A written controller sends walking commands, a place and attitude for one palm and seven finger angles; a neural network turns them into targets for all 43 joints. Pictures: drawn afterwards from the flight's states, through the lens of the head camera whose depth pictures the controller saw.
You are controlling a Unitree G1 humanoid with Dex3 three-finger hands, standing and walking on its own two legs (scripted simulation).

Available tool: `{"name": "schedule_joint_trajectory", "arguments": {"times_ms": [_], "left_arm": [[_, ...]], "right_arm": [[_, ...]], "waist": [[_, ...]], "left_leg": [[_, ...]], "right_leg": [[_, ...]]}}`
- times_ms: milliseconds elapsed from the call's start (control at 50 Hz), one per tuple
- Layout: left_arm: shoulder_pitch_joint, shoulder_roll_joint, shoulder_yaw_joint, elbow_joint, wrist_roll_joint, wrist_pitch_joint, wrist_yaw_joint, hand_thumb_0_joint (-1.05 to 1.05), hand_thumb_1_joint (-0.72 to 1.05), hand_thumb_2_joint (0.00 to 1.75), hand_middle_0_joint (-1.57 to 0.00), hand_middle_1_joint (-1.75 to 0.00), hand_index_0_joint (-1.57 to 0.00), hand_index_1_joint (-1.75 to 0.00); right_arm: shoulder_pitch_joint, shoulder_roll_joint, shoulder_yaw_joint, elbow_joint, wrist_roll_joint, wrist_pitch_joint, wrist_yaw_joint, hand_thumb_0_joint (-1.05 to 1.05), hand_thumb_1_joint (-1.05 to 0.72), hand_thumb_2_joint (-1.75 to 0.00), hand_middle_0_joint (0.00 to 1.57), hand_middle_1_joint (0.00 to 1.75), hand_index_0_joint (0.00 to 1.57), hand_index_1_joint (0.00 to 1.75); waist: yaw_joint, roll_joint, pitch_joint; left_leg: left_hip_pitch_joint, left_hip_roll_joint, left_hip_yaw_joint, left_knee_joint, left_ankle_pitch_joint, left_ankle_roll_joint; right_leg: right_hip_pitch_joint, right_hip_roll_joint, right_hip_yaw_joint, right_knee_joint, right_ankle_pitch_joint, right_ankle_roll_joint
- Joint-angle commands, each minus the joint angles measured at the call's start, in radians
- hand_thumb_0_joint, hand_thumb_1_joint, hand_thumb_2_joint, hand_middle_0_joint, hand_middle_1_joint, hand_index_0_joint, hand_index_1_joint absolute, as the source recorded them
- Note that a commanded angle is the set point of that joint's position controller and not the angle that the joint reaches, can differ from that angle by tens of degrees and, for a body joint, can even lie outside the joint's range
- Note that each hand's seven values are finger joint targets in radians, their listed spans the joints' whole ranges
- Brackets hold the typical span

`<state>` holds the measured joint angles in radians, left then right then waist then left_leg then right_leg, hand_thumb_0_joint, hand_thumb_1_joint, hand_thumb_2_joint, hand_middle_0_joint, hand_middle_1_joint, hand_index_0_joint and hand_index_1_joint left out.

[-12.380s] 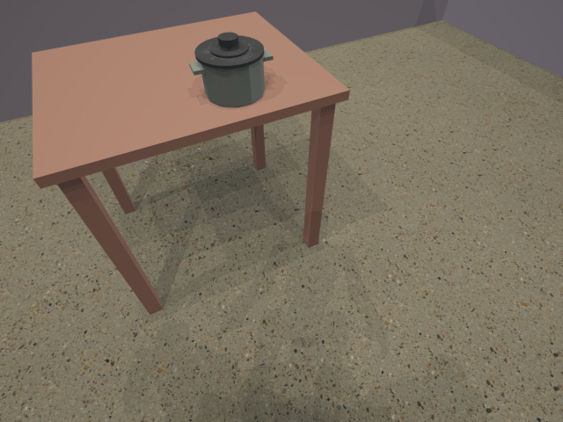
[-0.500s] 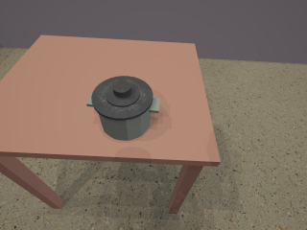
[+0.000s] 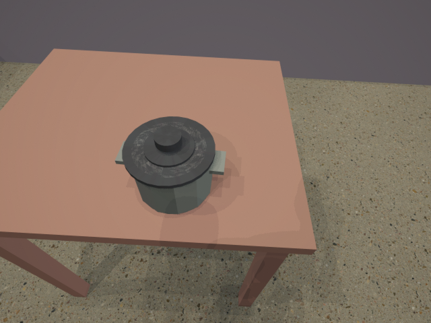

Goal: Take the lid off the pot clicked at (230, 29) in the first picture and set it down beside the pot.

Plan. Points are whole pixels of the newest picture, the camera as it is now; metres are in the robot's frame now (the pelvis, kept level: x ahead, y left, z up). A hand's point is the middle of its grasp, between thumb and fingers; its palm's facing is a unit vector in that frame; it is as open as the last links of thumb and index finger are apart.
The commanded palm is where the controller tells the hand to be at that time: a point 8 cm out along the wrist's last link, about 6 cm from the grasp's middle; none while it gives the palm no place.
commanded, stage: come to a stop and stand still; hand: left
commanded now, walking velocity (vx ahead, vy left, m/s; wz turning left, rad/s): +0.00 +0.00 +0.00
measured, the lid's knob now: (168, 138) +0.40 +0.12 +0.12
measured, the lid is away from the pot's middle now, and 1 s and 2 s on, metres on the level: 0.00 0.00 0.00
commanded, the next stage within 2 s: look again from close up in 0.10 s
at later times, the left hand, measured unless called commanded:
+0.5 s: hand out of the picture +0.00 +0.20 -0.18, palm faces +0.03 -0.98 -0.21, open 7.4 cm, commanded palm none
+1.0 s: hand out of the picture -0.05 +0.21 -0.18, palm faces +0.03 -0.98 -0.18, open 7.4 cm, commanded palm none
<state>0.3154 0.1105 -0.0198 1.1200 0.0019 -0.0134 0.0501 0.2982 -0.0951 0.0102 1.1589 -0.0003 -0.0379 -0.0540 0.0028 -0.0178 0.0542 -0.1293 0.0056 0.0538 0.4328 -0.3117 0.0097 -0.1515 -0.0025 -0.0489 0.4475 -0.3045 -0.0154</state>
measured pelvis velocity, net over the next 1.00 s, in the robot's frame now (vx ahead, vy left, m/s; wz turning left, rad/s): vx -0.04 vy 0.04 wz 0.01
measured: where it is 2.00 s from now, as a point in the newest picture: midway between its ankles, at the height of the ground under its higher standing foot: outside the picture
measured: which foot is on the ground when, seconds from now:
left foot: down 0.00-1.00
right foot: down 0.00-1.00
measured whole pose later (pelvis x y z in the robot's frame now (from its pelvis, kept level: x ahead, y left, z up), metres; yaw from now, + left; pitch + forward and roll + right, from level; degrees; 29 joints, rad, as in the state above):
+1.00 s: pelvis -0.04 +0.04 +0.00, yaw +1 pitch -1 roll -1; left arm 0.31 0.17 -0.01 1.06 0.01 0.01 0.04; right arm 0.27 -0.15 0.01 1.09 -0.01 -0.02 -0.03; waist 0.01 -0.02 0.06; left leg -0.18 -0.05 0.06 0.49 -0.29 0.07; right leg -0.19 -0.06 -0.04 0.47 -0.27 0.04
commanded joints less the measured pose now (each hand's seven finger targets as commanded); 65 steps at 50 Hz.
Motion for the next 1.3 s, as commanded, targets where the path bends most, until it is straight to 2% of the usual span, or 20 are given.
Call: {"name": "schedule_joint_trajectory", "arguments": {"times_ms": [0, 160, 180, 200, 220, 240, 280, 340, 420, 480, 520, 700, 900, 1080, 1180, 1200, 1220, 1240, 1260, 1280], "left_arm": [[0.102, 0.089, 0.017, -0.018, 0.000, -0.014, 0.003, 0.00, 0.90, 0.90, -0.20, -0.30, -0.20, -0.30], [0.089, 0.101, 0.017, -0.027, 0.000, -0.014, 0.002, 0.00, 0.90, 0.90, -0.20, -0.30, -0.20, -0.30], [0.129, 0.156, 0.032, 0.010, 0.021, -0.039, 0.034, 0.00, 0.90, 0.90, -0.20, -0.30, -0.20, -0.30], [0.095, 0.204, 0.043, -0.016, 0.006, -0.029, 0.023, 0.00, 0.90, 0.90, -0.20, -0.30, -0.20, -0.30], [0.083, 0.188, 0.038, -0.039, -0.001, -0.033, 0.020, 0.00, 0.90, 0.90, -0.20, -0.30, -0.20, -0.30], [0.070, 0.170, 0.036, -0.053, -0.002, -0.032, 0.018, 0.00, 0.90, 0.90, -0.20, -0.30, -0.20, -0.30], [0.048, 0.148, 0.031, -0.063, 0.002, -0.030, 0.015, 0.00, 0.90, 0.90, -0.20, -0.30, -0.20, -0.30], [0.019, 0.143, 0.031, -0.080, 0.007, -0.015, 0.010, 0.00, 0.90, 0.90, -0.20, -0.30, -0.20, -0.30], [0.000, 0.159, 0.033, -0.104, 0.007, -0.004, 0.005, 0.00, 0.90, 0.90, -0.20, -0.30, -0.20, -0.30], [-0.007, 0.164, 0.033, -0.118, 0.010, -0.002, 0.002, 0.00, 0.90, 0.90, -0.20, -0.30, -0.20, -0.30], [-0.007, 0.167, 0.035, -0.131, 0.010, 0.005, -0.001, 0.00, 0.90, 0.90, -0.20, -0.30, -0.20, -0.30], [0.013, 0.172, 0.032, -0.139, 0.010, 0.007, -0.005, 0.00, 0.90, 0.90, -0.20, -0.30, -0.20, -0.30], [0.046, 0.162, 0.026, -0.103, 0.008, 0.007, -0.005, 0.00, 0.90, 0.90, -0.20, -0.30, -0.20, -0.30], [0.072, 0.134, 0.022, -0.072, 0.009, 0.004, -0.002, 0.00, 0.90, 0.90, -0.20, -0.30, -0.20, -0.30], [0.080, 0.127, 0.023, -0.063, 0.009, 0.001, -0.001, 0.00, 0.90, 0.90, -0.20, -0.30, -0.20, -0.30], [0.012, 0.203, 0.021, -0.126, -0.004, -0.017, 0.007, 0.00, 0.90, 0.90, -0.20, -0.30, -0.20, -0.30], [-0.568, 0.400, 0.079, -1.190, -0.141, -0.114, 0.068, 0.00, 0.90, 0.90, -0.24, -0.35, -0.24, -0.35], [-0.197, 0.220, -0.047, -1.153, -0.127, -0.049, 0.109, 0.00, 0.90, 0.90, -0.29, -0.40, -0.29, -0.40], [0.043, 0.126, -0.019, -1.058, -0.096, 0.027, 0.143, 0.00, 0.90, 0.90, -0.33, -0.44, -0.33, -0.44], [0.138, 0.055, -0.058, -1.054, -0.078, 0.050, 0.148, 0.00, 0.90, 0.90, -0.38, -0.49, -0.38, -0.49]], "right_arm": [[0.103, -0.071, -0.010, -0.010, 0.001, -0.006, 0.000, 0.00, -0.90, -0.90, 0.20, 0.30, 0.20, 0.30], [0.093, -0.091, -0.007, -0.019, 0.000, -0.006, 0.004, 0.00, -0.90, -0.90, 0.20, 0.30, 0.20, 0.30], [-0.033, -0.163, -0.021, -0.094, 0.004, -0.003, 0.018, 0.00, -0.90, -0.90, 0.20, 0.30, 0.20, 0.30], [-0.033, -0.134, -0.026, -0.120, 0.001, 0.014, 0.020, 0.00, -0.90, -0.90, 0.20, 0.30, 0.20, 0.30], [0.021, -0.122, -0.027, -0.121, -0.006, 0.006, 0.019, 0.00, -0.90, -0.90, 0.20, 0.30, 0.20, 0.30], [0.026, -0.125, -0.032, -0.127, -0.007, 0.004, 0.016, 0.00, -0.90, -0.90, 0.20, 0.30, 0.20, 0.30], [0.031, -0.141, -0.037, -0.119, -0.007, 0.011, 0.014, 0.00, -0.90, -0.90, 0.20, 0.30, 0.20, 0.30], [0.008, -0.152, -0.035, -0.128, -0.011, 0.014, 0.016, 0.00, -0.90, -0.90, 0.20, 0.30, 0.20, 0.30], [-0.019, -0.164, -0.030, -0.148, -0.012, 0.015, 0.021, 0.00, -0.90, -0.90, 0.20, 0.30, 0.20, 0.30], [-0.024, -0.168, -0.028, -0.153, -0.012, 0.012, 0.026, 0.00, -0.90, -0.90, 0.20, 0.30, 0.20, 0.30], [-0.034, -0.178, -0.028, -0.162, -0.015, 0.012, 0.027, 0.00, -0.90, -0.90, 0.20, 0.30, 0.20, 0.30], [-0.019, -0.186, -0.023, -0.158, -0.011, 0.004, 0.029, 0.00, -0.90, -0.90, 0.20, 0.30, 0.20, 0.30], [0.011, -0.174, -0.020, -0.117, -0.005, 0.001, 0.025, 0.00, -0.90, -0.90, 0.20, 0.30, 0.20, 0.30], [0.031, -0.150, -0.018, -0.084, -0.002, 0.001, 0.023, 0.00, -0.90, -0.90, 0.20, 0.30, 0.20, 0.30], [0.043, -0.141, -0.020, -0.071, -0.002, -0.005, 0.021, 0.00, -0.90, -0.90, 0.20, 0.30, 0.20, 0.30], [0.044, -0.176, -0.027, -0.154, -0.023, -0.011, 0.022, 0.00, -0.90, -0.90, 0.20, 0.30, 0.20, 0.30], [-0.150, -0.351, -0.039, -0.421, 0.040, -0.146, 0.042, 0.00, -0.90, -0.90, 0.20, 0.30, 0.20, 0.30], [-0.073, -0.272, -0.033, -0.437, 0.069, -0.241, 0.018, 0.00, -0.90, -0.90, 0.20, 0.30, 0.20, 0.30], [-0.087, -0.258, -0.041, -0.382, 0.062, -0.257, 0.027, 0.00, -0.90, -0.90, 0.20, 0.30, 0.20, 0.30], [-0.096, -0.247, -0.036, -0.388, 0.042, -0.265, 0.045, 0.00, -0.90, -0.90, 0.20, 0.30, 0.20, 0.30]], "waist": [[0.001, 0.012, 0.009], [0.001, 0.019, -0.011], [0.030, 0.027, -0.005], [0.003, 0.049, -0.063], [-0.016, 0.015, -0.173], [-0.016, -0.008, -0.202], [-0.017, -0.074, -0.119], [-0.011, 0.020, -0.008], [-0.005, 0.032, 0.017], [-0.005, 0.011, 0.023], [-0.001, 0.044, 0.032], [0.004, 0.033, -0.011], [0.006, 0.029, -0.002], [0.004, 0.022, 0.022], [0.006, 0.028, -0.010], [-0.029, 0.080, -0.043], [-0.015, 0.183, -0.270], [-0.042, 0.180, -0.236], [-0.014, 0.193, -0.154], [0.003, 0.179, -0.091]], "left_leg": [[0.011, 0.118, -0.088, -0.047, 0.406, 0.031], [0.024, 0.118, -0.087, -0.061, 0.393, 0.030], [-0.076, 0.101, -0.041, 0.158, 0.424, -0.009], [-0.072, 0.055, -0.036, 0.121, 0.286, -0.026], [-0.069, 0.055, -0.046, 0.097, 0.215, -0.005], [-0.054, 0.059, -0.052, 0.097, 0.230, 0.008], [-0.070, 0.077, -0.078, 0.084, 0.239, 0.019], [-0.085, 0.092, -0.105, 0.054, 0.302, 0.024], [-0.103, 0.098, -0.126, 0.010, 0.214, 0.027], [-0.114, 0.090, -0.132, -0.016, 0.153, 0.030], [-0.123, 0.095, -0.143, -0.038, 0.098, 0.033], [-0.087, 0.105, -0.153, -0.063, 0.175, 0.041], [-0.065, 0.106, -0.147, -0.064, 0.243, 0.043], [-0.065, 0.099, -0.137, -0.072, 0.205, 0.044], [-0.040, 0.099, -0.132, -0.058, 0.280, 0.045], [0.025, 0.056, -0.171, -0.127, 0.509, 0.025], [0.041, -0.026, -0.174, -0.101, 0.448, -0.013], [0.077, 0.025, -0.137, -0.119, 0.384, -0.062], [0.042, 0.017, -0.155, -0.158, 0.393, -0.083], [0.052, 0.009, -0.175, -0.163, 0.464, -0.071]], "right_leg": [[0.002, -0.117, 0.092, -0.058, 0.399, -0.033], [0.011, -0.123, 0.094, -0.067, 0.386, -0.030], [0.003, -0.166, 0.134, -0.056, 0.785, 0.001], [0.075, -0.200, 0.146, 0.002, 0.918, -0.045], [0.122, -0.198, 0.126, 0.049, 0.839, -0.059], [0.117, -0.181, 0.113, 0.068, 0.775, -0.058], [0.033, -0.152, 0.102, 0.048, 0.596, -0.049], [-0.060, -0.125, 0.100, 0.032, 0.366, -0.046], [-0.080, -0.107, 0.098, -0.002, 0.166, -0.038], [-0.080, -0.108, 0.101, -0.021, 0.111, -0.031], [-0.091, -0.101, 0.091, -0.023, 0.063, -0.029], [-0.056, -0.102, 0.065, -0.015, 0.115, -0.015], [-0.046, -0.107, 0.059, -0.022, 0.147, -0.010], [-0.059, -0.115, 0.071, -0.035, 0.151, -0.011], [-0.043, -0.119, 0.069, -0.029, 0.192, -0.009], [-0.079, -0.022, 0.030, 0.117, 0.197, -0.036], [-0.090, -0.013, 0.053, 0.066, 0.040, -0.007], [-0.080, 0.000, 0.017, 0.041, 0.064, -0.046], [-0.065, 0.004, 0.013, 0.049, 0.101, -0.044], [-0.056, 0.004, -0.007, 0.036, 0.129, -0.036]]}}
